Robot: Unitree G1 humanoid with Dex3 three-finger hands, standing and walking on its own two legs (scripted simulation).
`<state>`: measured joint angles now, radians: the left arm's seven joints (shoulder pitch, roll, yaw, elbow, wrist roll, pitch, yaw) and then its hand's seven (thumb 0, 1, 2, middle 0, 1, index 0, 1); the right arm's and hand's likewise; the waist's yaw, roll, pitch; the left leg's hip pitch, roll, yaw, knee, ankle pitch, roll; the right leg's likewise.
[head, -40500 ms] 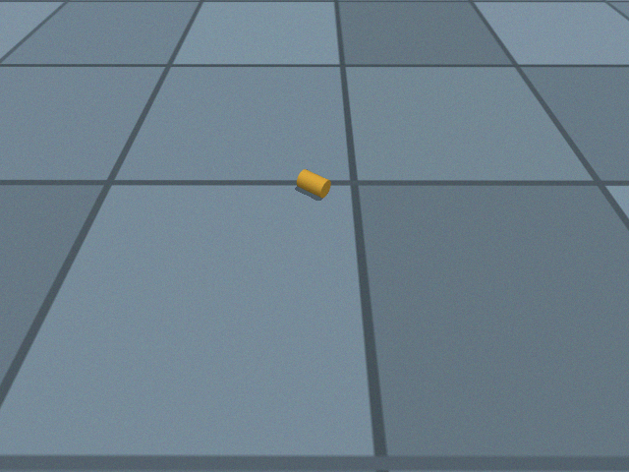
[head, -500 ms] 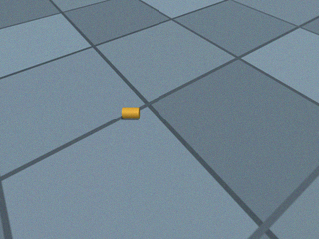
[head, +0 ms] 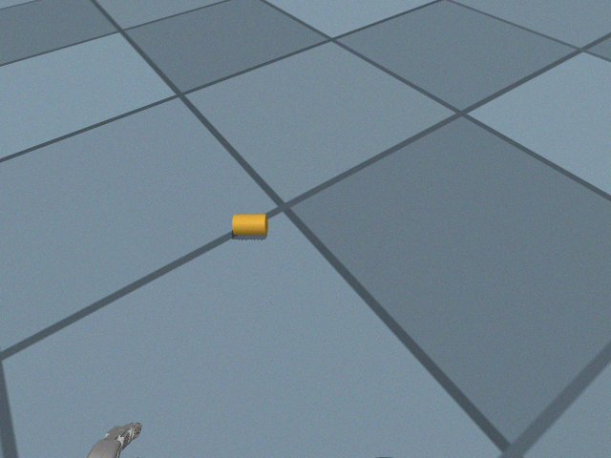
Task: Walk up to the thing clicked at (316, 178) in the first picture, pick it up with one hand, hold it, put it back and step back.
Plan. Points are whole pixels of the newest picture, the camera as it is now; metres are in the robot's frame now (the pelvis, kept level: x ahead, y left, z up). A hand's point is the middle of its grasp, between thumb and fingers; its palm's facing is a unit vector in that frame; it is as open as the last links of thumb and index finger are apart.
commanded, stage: step back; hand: left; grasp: from above
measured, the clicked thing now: (250, 224) +1.08 +0.27 -0.72
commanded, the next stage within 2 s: stand in 0.16 s
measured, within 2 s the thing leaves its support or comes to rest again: neither
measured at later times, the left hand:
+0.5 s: hand out of the picture +0.11 +0.27 -0.14, palm faces +0.01 -0.94 -0.33, open 7.3 cm
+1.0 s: hand out of the picture +0.07 +0.26 -0.14, palm faces -0.03 -0.94 -0.35, open 7.3 cm
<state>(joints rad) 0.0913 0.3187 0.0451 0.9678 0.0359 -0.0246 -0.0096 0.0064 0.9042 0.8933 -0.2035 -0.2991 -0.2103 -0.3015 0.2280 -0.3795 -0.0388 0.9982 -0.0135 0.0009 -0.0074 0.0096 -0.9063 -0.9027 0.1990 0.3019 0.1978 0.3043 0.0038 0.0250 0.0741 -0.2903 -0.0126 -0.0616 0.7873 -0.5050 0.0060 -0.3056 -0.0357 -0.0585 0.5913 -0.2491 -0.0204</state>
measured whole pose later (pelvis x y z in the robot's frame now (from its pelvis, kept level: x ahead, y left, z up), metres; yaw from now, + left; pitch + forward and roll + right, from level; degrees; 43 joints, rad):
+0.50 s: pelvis +0.02 +0.02 +0.02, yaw +0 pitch -4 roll +0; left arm 0.09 0.34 0.01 1.13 0.01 -0.01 0.00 0.01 0.91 0.89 -0.20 -0.30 -0.21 -0.30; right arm 0.06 -0.34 -0.01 1.09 0.00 -0.02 0.00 0.01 -0.90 -0.90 0.20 0.30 0.20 0.30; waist 0.02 -0.01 0.07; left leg -0.07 0.00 -0.01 0.38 -0.25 -0.01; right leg -0.14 -0.05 -0.05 0.39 -0.18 0.02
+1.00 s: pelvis +0.01 +0.01 +0.02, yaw +0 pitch -3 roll +0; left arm 0.12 0.35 0.00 1.16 0.01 -0.02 -0.01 0.01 0.91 0.89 -0.20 -0.30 -0.21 -0.30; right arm 0.13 -0.35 -0.01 1.15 -0.01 -0.01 0.02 0.01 -0.91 -0.90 0.20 0.30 0.20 0.30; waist 0.01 0.01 0.07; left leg -0.08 0.02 -0.01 0.32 -0.19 -0.03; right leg -0.16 -0.03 -0.05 0.34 -0.13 0.00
